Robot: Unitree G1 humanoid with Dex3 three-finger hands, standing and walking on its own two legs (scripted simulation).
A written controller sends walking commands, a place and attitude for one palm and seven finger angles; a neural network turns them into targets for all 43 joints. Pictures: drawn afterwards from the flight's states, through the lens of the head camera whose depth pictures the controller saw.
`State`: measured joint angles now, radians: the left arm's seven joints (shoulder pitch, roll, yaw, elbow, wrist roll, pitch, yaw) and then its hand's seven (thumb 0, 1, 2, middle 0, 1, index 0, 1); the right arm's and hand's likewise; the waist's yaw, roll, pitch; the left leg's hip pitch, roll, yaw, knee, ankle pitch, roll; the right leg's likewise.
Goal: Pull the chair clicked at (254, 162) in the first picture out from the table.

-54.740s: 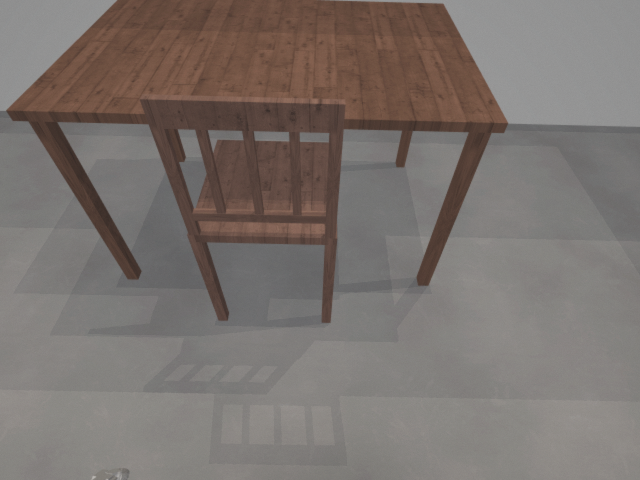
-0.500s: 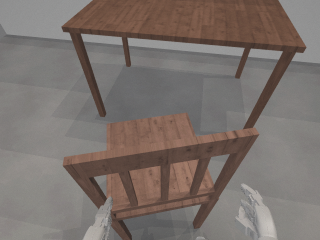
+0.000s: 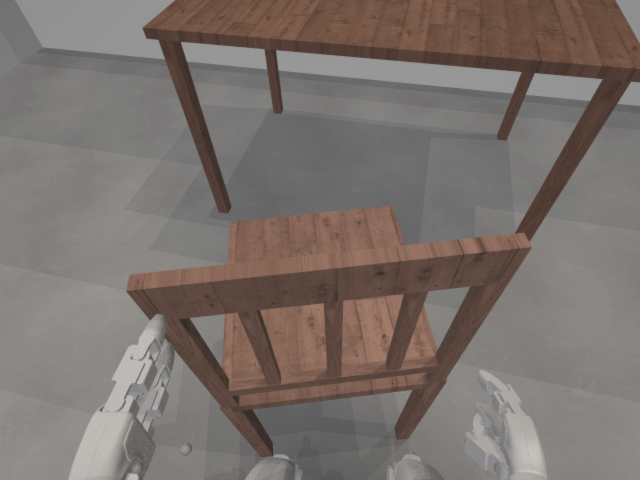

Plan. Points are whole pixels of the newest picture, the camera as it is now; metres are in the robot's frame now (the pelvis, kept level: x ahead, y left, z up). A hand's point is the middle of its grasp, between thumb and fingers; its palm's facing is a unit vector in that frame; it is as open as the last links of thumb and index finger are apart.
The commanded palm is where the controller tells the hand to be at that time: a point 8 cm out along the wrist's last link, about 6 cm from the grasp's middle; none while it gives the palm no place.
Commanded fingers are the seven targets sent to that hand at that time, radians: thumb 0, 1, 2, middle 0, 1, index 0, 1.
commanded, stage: draw the hand back to the body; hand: left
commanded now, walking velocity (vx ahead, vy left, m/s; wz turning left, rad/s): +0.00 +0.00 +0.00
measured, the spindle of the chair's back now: (333, 340) +0.30 +0.01 -0.02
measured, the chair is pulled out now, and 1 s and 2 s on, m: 0.58 0.58 0.58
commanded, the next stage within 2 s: step back with the hand held close in 1.12 s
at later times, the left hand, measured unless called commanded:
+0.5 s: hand (58, 342) +0.20 +0.22 +0.19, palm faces +0.34 -0.85 -0.40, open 12.8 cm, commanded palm +0.15 +0.27 +0.22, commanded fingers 0.00 0.50 0.71 -0.14 -0.22 -0.14 -0.22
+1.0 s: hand (5, 258) +0.24 +0.26 +0.24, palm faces +0.43 -0.80 -0.42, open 7.6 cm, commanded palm +0.19 +0.31 +0.26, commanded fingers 0.00 0.90 0.90 -0.20 -0.30 -0.20 -0.30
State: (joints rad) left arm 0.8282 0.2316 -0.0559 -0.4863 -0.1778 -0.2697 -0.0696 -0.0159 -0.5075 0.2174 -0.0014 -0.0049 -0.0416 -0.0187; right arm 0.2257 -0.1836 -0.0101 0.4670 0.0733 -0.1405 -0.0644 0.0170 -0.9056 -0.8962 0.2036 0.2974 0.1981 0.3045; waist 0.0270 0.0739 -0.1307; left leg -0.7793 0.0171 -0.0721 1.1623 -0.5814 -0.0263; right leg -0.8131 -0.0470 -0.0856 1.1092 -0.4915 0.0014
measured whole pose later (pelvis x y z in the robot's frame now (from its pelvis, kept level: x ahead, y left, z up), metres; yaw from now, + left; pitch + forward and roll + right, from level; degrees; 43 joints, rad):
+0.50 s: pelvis +0.02 +0.00 +0.07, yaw +0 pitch -2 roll -1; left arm 0.61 0.32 0.18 -0.47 -0.06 -0.03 0.15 0.00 0.16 0.54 -0.10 -0.15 -0.11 -0.15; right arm 0.20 -0.23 0.02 0.57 0.04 -0.15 -0.13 0.02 -0.91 -0.90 0.20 0.30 0.20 0.30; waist 0.05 0.08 -0.02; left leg -0.23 0.03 -0.05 0.67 -0.40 -0.02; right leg -0.27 -0.03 -0.08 0.63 -0.32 0.00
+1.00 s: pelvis +0.05 +0.01 +0.09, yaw -1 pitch -3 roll -1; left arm 0.48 0.33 0.33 -0.43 -0.07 -0.04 0.14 0.01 0.86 0.88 -0.20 -0.30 -0.20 -0.29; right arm 0.17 -0.23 0.01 0.65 0.02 -0.12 -0.08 0.02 -0.91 -0.90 0.20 0.30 0.20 0.30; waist 0.06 0.08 0.03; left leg -0.08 0.02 -0.02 0.47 -0.33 -0.01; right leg -0.15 -0.03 -0.06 0.46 -0.26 0.02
